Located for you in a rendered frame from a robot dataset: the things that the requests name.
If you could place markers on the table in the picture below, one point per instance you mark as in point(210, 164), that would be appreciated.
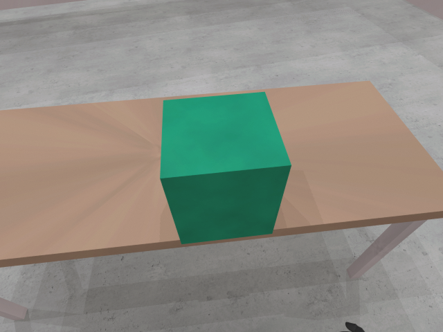
point(83, 180)

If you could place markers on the carton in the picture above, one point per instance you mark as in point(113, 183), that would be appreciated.
point(224, 166)

